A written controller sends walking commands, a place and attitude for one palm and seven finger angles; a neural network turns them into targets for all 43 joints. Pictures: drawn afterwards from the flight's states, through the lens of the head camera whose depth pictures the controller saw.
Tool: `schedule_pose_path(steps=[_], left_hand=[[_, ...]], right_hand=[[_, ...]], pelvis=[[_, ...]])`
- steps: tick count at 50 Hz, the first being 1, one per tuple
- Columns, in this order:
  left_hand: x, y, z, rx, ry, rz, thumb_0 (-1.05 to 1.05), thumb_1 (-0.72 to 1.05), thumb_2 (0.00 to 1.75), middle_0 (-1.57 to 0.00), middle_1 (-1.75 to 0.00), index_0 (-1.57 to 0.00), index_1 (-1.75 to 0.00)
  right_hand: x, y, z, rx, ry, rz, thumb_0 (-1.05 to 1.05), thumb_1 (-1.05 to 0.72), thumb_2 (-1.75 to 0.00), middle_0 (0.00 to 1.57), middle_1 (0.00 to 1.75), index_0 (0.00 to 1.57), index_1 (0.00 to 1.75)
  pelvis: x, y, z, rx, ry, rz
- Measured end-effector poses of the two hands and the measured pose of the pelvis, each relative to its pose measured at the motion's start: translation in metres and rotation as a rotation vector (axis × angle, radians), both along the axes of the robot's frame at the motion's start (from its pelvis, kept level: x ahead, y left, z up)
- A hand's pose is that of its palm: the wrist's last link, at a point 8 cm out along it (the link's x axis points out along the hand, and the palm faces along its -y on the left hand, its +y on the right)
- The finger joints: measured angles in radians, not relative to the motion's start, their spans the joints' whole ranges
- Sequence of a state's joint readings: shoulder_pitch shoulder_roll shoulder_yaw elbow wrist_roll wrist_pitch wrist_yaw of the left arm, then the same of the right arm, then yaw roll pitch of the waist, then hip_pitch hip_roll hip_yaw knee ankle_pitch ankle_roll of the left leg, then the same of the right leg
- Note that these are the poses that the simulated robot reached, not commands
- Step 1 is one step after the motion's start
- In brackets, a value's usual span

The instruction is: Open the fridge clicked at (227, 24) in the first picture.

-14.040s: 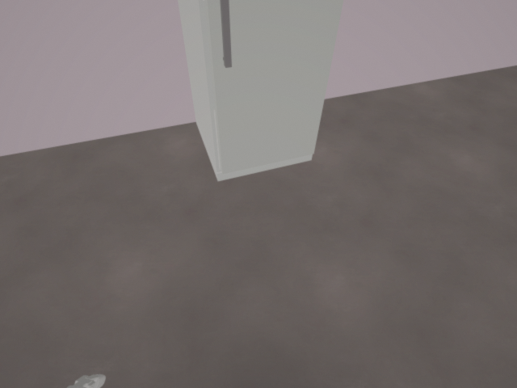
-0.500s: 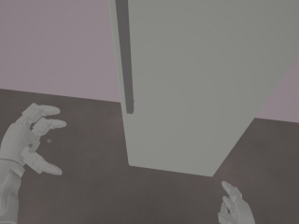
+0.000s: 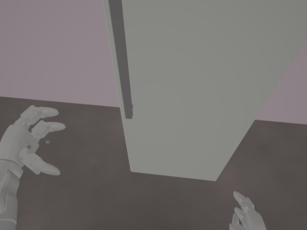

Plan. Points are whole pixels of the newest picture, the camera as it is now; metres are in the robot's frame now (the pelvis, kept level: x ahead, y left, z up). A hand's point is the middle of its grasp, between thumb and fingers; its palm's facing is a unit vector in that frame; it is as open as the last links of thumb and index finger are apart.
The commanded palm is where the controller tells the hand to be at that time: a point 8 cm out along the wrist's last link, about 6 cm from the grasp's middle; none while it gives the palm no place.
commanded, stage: raise the hand to about handle height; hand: left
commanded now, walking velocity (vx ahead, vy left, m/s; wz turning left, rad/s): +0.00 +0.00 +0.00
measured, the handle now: (124, 61) +0.54 +0.15 +0.17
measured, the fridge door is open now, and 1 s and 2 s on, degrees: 0 0 0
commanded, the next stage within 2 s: move the hooked fingers beside the handle in 0.10 s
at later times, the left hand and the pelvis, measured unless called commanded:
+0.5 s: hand (67, 126) +0.32 +0.25 +0.12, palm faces +0.01 -1.00 -0.03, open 14.0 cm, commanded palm +0.29 +0.30 +0.11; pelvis +0.00 -0.02 +0.00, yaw +0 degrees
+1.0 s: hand (81, 109) +0.38 +0.24 +0.11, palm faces -0.03 -1.00 +0.01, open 14.0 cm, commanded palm +0.36 +0.29 +0.11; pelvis +0.01 -0.01 -0.01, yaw -1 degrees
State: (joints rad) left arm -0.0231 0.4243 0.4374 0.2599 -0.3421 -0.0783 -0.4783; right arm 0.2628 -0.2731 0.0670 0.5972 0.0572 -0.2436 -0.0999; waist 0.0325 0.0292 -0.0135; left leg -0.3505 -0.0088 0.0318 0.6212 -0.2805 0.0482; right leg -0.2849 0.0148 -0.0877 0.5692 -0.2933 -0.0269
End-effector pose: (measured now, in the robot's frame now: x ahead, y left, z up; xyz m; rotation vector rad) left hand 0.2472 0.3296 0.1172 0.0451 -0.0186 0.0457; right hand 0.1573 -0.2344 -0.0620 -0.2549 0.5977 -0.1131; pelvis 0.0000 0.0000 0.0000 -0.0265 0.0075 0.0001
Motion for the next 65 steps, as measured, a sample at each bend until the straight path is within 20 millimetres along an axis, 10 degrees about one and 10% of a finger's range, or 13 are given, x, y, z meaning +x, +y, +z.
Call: schedule_pose_path(steps=[15,39,65], left_hand=[[0.008,-0.017,-0.001,-0.009,0.019,-0.017,-0.01,-0.50,0.30,-0.30,-1.20,-0.31,-1.20],[0.083,-0.022,-0.008,-0.042,0.026,-0.020,-0.01,-0.50,0.30,-0.30,-1.20,-0.30,-1.20],[0.154,-0.034,-0.013,-0.061,0.025,-0.067,-0.01,-0.50,0.30,-0.30,-1.20,-0.30,-1.20]], right_hand=[[0.009,-0.010,-0.005,0.016,-0.007,0.002,0.01,-0.90,-0.90,0.20,0.30,0.21,0.30],[-0.032,-0.040,-0.026,-0.017,0.165,-0.097,0.01,-0.91,-0.90,0.20,0.30,0.20,0.30],[-0.062,-0.019,-0.037,-0.021,0.312,-0.136,0.01,-0.91,-0.90,0.20,0.30,0.21,0.30]], pelvis=[[0.001,-0.012,-0.001,0.007,0.009,0.005],[0.006,-0.019,-0.007,0.013,0.073,-0.016],[0.010,0.004,-0.011,-0.002,0.132,-0.021]])
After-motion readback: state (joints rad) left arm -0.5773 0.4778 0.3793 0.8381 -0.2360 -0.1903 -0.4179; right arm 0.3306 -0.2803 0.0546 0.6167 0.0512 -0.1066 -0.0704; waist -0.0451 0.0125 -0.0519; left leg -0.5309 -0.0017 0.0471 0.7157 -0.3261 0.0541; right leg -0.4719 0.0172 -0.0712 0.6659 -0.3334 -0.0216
